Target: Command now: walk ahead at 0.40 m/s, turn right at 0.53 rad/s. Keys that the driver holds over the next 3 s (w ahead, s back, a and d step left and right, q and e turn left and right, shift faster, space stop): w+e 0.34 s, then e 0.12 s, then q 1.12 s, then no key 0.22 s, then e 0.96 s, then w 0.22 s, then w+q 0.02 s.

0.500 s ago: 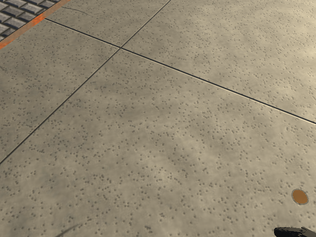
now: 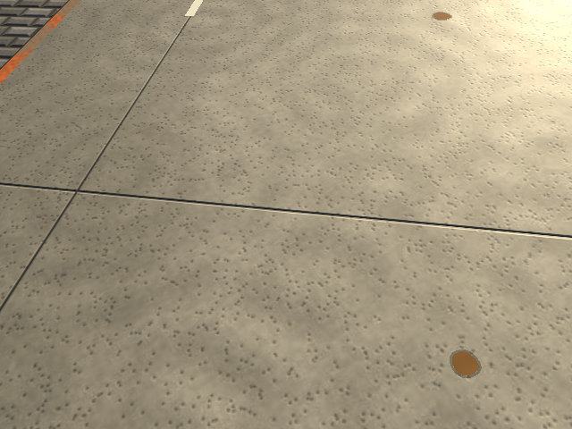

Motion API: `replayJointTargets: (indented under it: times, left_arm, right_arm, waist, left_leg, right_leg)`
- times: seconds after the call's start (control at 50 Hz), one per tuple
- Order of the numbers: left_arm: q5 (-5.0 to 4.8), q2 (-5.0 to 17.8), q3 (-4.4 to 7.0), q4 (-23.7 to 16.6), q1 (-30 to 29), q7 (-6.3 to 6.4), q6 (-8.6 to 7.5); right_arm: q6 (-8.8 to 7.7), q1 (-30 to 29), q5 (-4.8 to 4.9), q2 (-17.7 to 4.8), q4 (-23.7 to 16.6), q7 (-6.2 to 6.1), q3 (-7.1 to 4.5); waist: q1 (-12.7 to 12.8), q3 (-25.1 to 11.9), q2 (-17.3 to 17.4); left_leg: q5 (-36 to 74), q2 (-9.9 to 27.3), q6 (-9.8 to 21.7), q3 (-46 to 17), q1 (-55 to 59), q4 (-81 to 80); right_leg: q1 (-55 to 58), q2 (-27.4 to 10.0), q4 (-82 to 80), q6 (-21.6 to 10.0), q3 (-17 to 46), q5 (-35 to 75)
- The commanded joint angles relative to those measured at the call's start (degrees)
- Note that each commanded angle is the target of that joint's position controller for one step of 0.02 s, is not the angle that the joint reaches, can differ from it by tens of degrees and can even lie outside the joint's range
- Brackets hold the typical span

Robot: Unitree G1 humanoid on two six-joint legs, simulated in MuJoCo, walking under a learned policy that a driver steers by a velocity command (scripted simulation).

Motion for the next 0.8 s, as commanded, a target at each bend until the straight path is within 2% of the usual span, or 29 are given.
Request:
replayJointTargets:
  times: [0.02, 0.04, 0.06, 0.1, 0.14, 0.22, 0.26, 0.32, 0.34, 0.36, 0.38, 0.4, 0.42, 0.44, 0.46, 0.48, 0.5, 0.54, 0.56, 0.58, 0.6, 0.64, 0.7, 0.72, 0.74, 0.76, 0.78, 0.8]
  left_arm:
    - [0.18, 10.1, 1.95, -4.0, 2.6, 0.38, -3.19]
    - [-0.40, 8.9, 1.49, -4.2, 2.1, 0.60, -3.13]
    - [-0.63, 8.3, 1.29, -4.2, 2.4, 1.01, -3.02]
    - [-0.59, 8.0, 1.21, -4.1, 4.3, 1.65, -3.18]
    - [-0.73, 8.1, 1.43, -3.9, 6.0, 2.06, -3.23]
    - [-1.22, 8.6, 2.00, -3.2, 9.5, 2.41, -2.75]
    - [-1.56, 8.9, 2.27, -3.1, 10.4, 2.46, -2.35]
    - [-1.79, 9.7, 2.72, -3.6, 8.8, 2.66, -1.68]
    - [-1.72, 9.8, 2.85, -4.0, 7.9, 2.68, -1.44]
    - [-1.56, 9.3, 2.69, -4.7, 6.2, 2.70, -1.19]
    - [-1.17, 7.9, 2.25, -6.0, 4.5, 2.55, -1.10]
    - [0.24, 4.8, 1.14, -8.5, 3.5, 2.62, -1.20]
    - [-0.94, -0.2, -0.18, -10.0, 14.1, 2.47, -1.87]
    - [-2.01, 7.0, 1.20, -7.5, 14.5, 2.50, -1.83]
    - [-2.07, 9.9, 2.14, -8.2, 7.9, 2.47, -1.28]
    - [-1.24, 9.6, 2.17, -8.4, 4.6, 2.68, -0.87]
    - [-0.41, 8.5, 2.17, -9.0, 2.9, 2.74, -0.60]
    - [-0.63, 4.0, 1.11, -9.2, 3.7, 2.48, 0.14]
    - [-0.36, 2.1, 0.41, -9.5, 3.3, 2.43, 0.20]
    - [0.19, 1.4, -0.03, -10.0, 2.2, 2.40, 0.11]
    - [0.60, 1.2, -0.35, -10.2, 0.9, 2.33, -0.10]
    - [0.44, 2.8, -0.17, -10.4, -1.4, 2.09, -0.16]
    - [0.31, 4.7, 0.35, -11.3, -4.4, 1.94, 0.19]
    - [0.63, 5.5, 0.65, -11.8, -5.2, 2.05, 0.19]
    - [1.04, 7.6, 1.23, -12.7, -5.8, 2.42, 0.24]
    - [1.81, 10.9, 1.87, -14.1, -5.1, 3.08, 0.55]
    - [1.82, 12.5, 2.36, -14.0, -5.4, 3.25, 1.27]
    - [1.61, 10.1, 2.12, -13.7, -4.7, 3.04, 1.33]
  right_arm:
    - [-3.92, -9.9, 0.10, -7.1, -7.2, 0.64, -1.20]
    - [-4.20, -9.3, -1.30, -6.6, -6.1, 0.37, -1.23]
    - [-4.37, -9.5, -2.03, -6.2, -5.7, 0.34, -1.25]
    - [-4.44, -10.3, -1.89, -4.1, -5.3, 0.69, -0.80]
    - [-4.40, -11.9, -1.50, -2.5, -5.5, 1.01, -0.27]
    - [-4.64, -17.9, -0.65, -1.3, -7.6, 2.01, 0.62]
    - [-5.04, -19.9, -0.43, -1.6, -8.6, 2.53, 0.82]
    - [-5.75, -17.8, -0.24, -3.8, -8.6, 2.81, 0.32]
    - [-5.95, -15.4, -0.22, -4.7, -8.0, 2.70, -0.04]
    - [-6.12, -10.4, -0.74, -6.3, -6.7, 2.27, -0.84]
    - [-6.28, -3.3, -1.73, -8.6, -5.3, 1.79, -1.81]
    - [-6.06, 6.7, -3.13, -13.0, -4.5, 1.13, -2.65]
    - [-5.08, 7.9, -3.62, -15.3, -3.3, 1.45, -2.79]
    - [-4.46, 5.6, -2.36, -9.1, -4.4, 1.38, -1.39]
    - [-3.84, 2.5, -1.88, -5.1, -5.2, 0.91, -0.24]
    - [-3.41, 0.5, -2.08, -4.0, -4.7, 0.94, 0.39]
    - [-3.14, -0.7, -2.31, -3.3, -3.9, 1.11, 0.67]
    - [-3.51, -2.3, -3.03, -3.0, -2.1, 1.45, 1.19]
    - [-3.81, -3.4, -2.93, -2.7, -1.3, 1.56, 1.42]
    - [-3.83, -4.9, -2.58, -3.5, -1.0, 1.61, 1.36]
    - [-3.58, -6.0, -2.17, -4.6, -0.8, 1.59, 1.12]
    - [-2.66, -5.1, -1.16, -7.0, -0.1, 1.44, 0.53]
    - [-1.24, -4.4, 0.19, -8.9, 0.4, 1.20, 0.31]
    - [-0.90, -4.1, 0.56, -8.4, 0.4, 1.04, 0.55]
    - [-0.78, -2.8, 0.25, -6.8, 0.5, 0.96, 1.12]
    - [-0.79, -1.8, -1.04, -4.0, -0.2, 0.98, 2.06]
    - [-0.70, 4.2, -0.89, -1.5, 0.1, 0.66, 2.71]
    - [-0.20, 1.7, -0.23, -4.5, -0.4, 0.34, 1.97]
  waist:
    - [0.6, 8.9, -11.4]
    - [0.2, 7.3, -9.9]
    - [-0.1, 6.1, -8.7]
    - [0.1, 4.2, -7.5]
    - [0.6, 3.8, -7.6]
    - [3.1, 5.7, -9.4]
    - [3.7, 6.6, -9.4]
    - [2.0, 6.1, -10.9]
    - [0.7, 5.4, -11.9]
    - [-2.0, 3.3, -12.1]
    - [-5.4, -2.5, -10.9]
    - [-8.7, -13.4, -2.9]
    - [-2.5, -21.6, 19.5]
    - [-3.2, -18.0, 13.2]
    - [-4.2, -9.9, 8.0]
    - [-3.5, -6.0, 3.1]
    - [-2.5, -3.3, 2.5]
    - [0.2, -1.6, 4.4]
    - [1.0, -1.4, 4.7]
    - [1.4, -1.6, 4.9]
    - [1.4, -2.6, 5.1]
    - [0.5, -4.3, 5.6]
    - [0.5, -2.7, 4.4]
    - [0.7, -1.9, 4.0]
    - [0.6, -1.8, 2.3]
    - [0.0, -3.9, -3.7]
    - [-2.5, -6.3, -14.1]
    - [0.4, -5.4, -16.9]
  left_leg:
    - [5.8, 0.5, 1.6, -7.7, -29.5, 9.9]
    - [9.4, 0.7, 1.0, -7.5, -26.6, 7.2]
    - [13.2, 0.5, 0.3, -7.4, -23.7, 4.2]
    - [19.9, -1.2, -0.8, -6.5, -19.7, -0.9]
    - [24.2, -2.6, -1.5, -6.2, -16.3, -7.2]
    - [26.4, -4.1, -2.3, -6.0, -12.5, -16.2]
    - [25.3, -4.3, -2.2, -6.2, -11.3, -18.7]
    - [22.6, -4.6, -1.1, -6.5, -5.0, -21.5]
    - [20.8, -4.8, -0.4, -6.0, -1.6, -21.9]
    - [21.1, -5.7, 1.0, -5.0, 5.2, -24.3]
    - [24.3, -3.0, 3.3, -6.4, 16.9, -24.6]
    - [32.6, 8.8, 7.2, -17.1, 35.6, -20.3]
    - [38.4, 23.0, 17.1, -42.2, 50.5, -24.4]
    - [35.7, 22.0, 16.7, -41.6, 45.9, -25.7]
    - [40.9, 19.2, 14.4, -29.3, 38.0, -25.4]
    - [47.3, 15.4, 13.3, -22.1, 30.3, -25.7]
    - [50.5, 13.1, 13.0, -18.6, 24.2, -26.6]
    - [51.6, 10.3, 13.2, -13.7, 15.2, -30.2]
    - [53.6, 9.7, 13.9, -12.2, 13.0, -31.1]
    - [56.0, 9.1, 14.1, -10.9, 11.4, -31.3]
    - [56.9, 8.3, 13.8, -9.8, 10.6, -31.0]
    - [54.0, 7.7, 13.2, -10.0, 12.0, -30.3]
    - [40.0, 6.9, 10.9, -12.6, 11.0, -28.0]
    - [33.1, 5.9, 9.2, -13.7, 9.2, -26.8]
    - [24.5, 4.0, 6.4, -14.2, 6.7, -24.5]
    - [11.6, 0.0, 3.1, -11.6, 2.7, -17.6]
    - [-3.6, -4.9, 0.1, -5.2, -2.7, -10.2]
    - [-9.8, -4.7, -1.4, -3.8, -5.5, -1.4]
  right_leg:
    - [14.7, -17.7, -27.4, -11.1, 34.9, -14.9]
    - [14.5, -15.4, -26.5, -9.3, 29.9, -8.5]
    - [14.3, -13.6, -26.4, -8.2, 26.2, -3.4]
    - [14.9, -11.2, -25.9, -7.1, 21.0, 6.6]
    - [14.5, -9.4, -25.1, -6.3, 17.6, 11.9]
    - [13.3, -9.0, -23.7, -6.4, 17.2, 13.5]
    - [13.7, -9.7, -22.1, -6.6, 19.0, 13.7]
    - [13.8, -10.7, -19.0, -5.5, 21.9, 16.7]
    - [13.7, -10.8, -17.2, -5.0, 22.5, 19.9]
    - [13.3, -8.5, -12.0, -3.5, 21.5, 28.7]
    - [10.3, -4.4, -1.7, -0.9, 18.9, 34.0]
    - [-0.3, 0.3, 16.3, 1.9, 15.0, 21.3]
    - [-18.9, 7.4, 33.9, 5.1, 11.4, -17.5]
    - [-22.7, 2.4, 41.3, 6.1, 13.7, -15.6]
    - [-24.2, 0.6, 41.8, 6.8, 11.1, -12.0]
    - [-21.9, -1.0, 39.9, 7.3, 9.3, -9.1]
    - [-19.8, -1.7, 37.1, 7.4, 8.8, -7.4]
    - [-12.2, -2.3, 29.3, 7.1, 8.1, -5.6]
    - [-9.6, -2.6, 23.1, 7.2, 7.2, -4.6]
    - [-6.8, -2.6, 17.1, 7.3, 5.9, -2.5]
    - [-3.5, -2.2, 11.6, 7.2, 5.1, 1.2]
    - [0.2, -0.5, 4.7, 7.4, 3.8, 8.2]
    - [5.6, 1.6, -5.2, 5.8, 2.6, 15.6]
    - [8.8, 1.5, -8.9, 4.6, 2.9, 18.2]
    - [12.7, -1.9, -11.3, 2.8, 6.0, 22.9]
    - [17.7, -10.6, -10.9, -0.2, 12.7, 34.1]
    - [20.1, -19.1, -11.4, -7.0, 18.9, 36.3]
    - [18.3, -21.1, -14.1, -10.5, 22.6, 33.8]
Next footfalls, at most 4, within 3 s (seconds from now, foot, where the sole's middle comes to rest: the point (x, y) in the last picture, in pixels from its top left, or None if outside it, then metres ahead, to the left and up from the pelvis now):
0.40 left None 0.36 0.10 -0.77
0.74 right None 0.37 -0.16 -0.77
1.08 left None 0.39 0.11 -0.77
1.62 right None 0.45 -0.10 -0.77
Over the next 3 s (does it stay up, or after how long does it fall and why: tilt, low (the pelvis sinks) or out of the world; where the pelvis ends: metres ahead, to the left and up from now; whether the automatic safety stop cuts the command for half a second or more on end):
stays up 0.40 0.00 0.02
